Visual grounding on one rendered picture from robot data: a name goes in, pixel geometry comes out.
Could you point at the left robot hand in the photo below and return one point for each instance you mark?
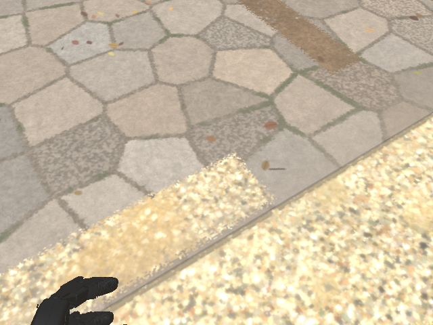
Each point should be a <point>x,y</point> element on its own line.
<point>56,309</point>

